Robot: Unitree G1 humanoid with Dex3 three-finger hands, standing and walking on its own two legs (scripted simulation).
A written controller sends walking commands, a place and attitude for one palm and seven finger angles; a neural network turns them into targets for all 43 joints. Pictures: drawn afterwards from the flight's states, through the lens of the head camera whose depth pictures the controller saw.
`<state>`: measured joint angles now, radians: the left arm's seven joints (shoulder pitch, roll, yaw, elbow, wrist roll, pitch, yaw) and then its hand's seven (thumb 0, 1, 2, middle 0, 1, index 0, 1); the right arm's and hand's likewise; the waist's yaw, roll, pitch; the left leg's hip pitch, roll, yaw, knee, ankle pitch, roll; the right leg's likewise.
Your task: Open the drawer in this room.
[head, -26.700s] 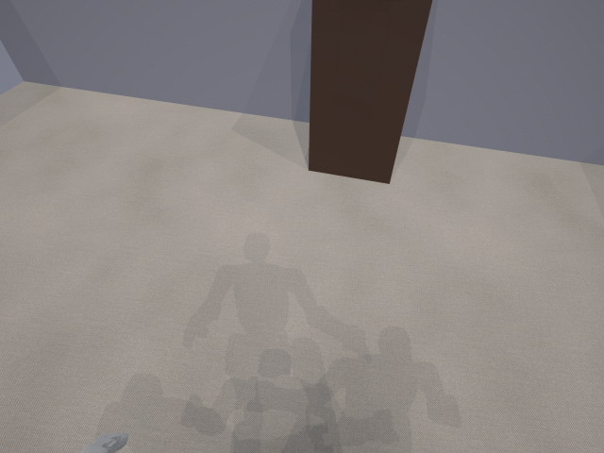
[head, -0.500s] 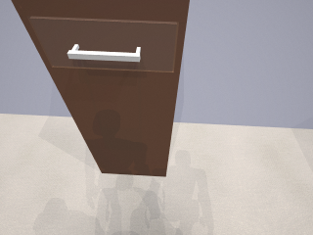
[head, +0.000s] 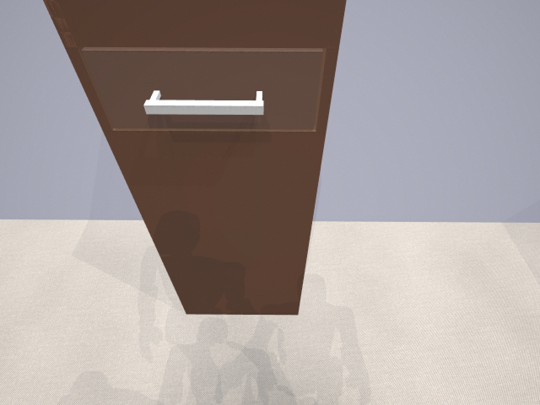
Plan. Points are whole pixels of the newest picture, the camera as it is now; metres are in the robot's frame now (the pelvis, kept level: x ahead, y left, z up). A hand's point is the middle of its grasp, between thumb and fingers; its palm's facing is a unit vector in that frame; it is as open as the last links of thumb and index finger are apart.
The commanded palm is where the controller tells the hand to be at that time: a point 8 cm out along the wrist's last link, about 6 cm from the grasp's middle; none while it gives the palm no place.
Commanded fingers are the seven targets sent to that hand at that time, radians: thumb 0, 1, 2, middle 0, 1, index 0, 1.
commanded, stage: look again from close up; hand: left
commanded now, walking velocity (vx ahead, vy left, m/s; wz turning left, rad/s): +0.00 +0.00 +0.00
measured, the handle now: (206, 101) +0.55 +0.15 +0.18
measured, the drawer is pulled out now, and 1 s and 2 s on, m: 0.00 0.00 0.00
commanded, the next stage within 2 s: raise the hand with hooked fingers in 0.04 s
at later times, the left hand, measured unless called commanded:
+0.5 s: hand (133, 381) +0.16 +0.20 -0.02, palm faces -0.04 -0.20 -0.98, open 8.3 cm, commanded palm +0.13 +0.22 +0.02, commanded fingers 0.00 0.46 0.71 -0.23 -0.58 -0.23 -0.58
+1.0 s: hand (125, 304) +0.23 +0.21 +0.07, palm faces -0.01 -0.10 -1.00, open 11.2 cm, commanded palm +0.20 +0.21 +0.13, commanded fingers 0.00 -0.13 0.46 -0.27 -0.96 -0.27 -0.96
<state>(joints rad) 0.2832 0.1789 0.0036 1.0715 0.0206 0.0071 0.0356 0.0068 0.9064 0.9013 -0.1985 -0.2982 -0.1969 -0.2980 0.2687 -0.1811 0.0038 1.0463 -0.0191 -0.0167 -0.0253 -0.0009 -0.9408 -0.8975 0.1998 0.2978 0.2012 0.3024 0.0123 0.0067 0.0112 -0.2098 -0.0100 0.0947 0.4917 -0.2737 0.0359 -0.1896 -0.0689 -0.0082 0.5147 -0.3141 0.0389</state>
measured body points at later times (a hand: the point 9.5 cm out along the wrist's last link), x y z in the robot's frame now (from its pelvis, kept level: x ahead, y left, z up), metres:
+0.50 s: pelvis -0.03 -0.04 -0.02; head -0.02 -0.07 +0.43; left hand +0.15 +0.21 +0.03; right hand +0.19 -0.29 -0.09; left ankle +0.00 +0.09 -0.74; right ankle -0.02 -0.15 -0.74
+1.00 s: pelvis -0.01 -0.05 -0.01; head +0.00 -0.10 +0.44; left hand +0.22 +0.21 +0.12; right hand +0.18 -0.26 -0.12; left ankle +0.00 +0.09 -0.74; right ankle -0.03 -0.15 -0.74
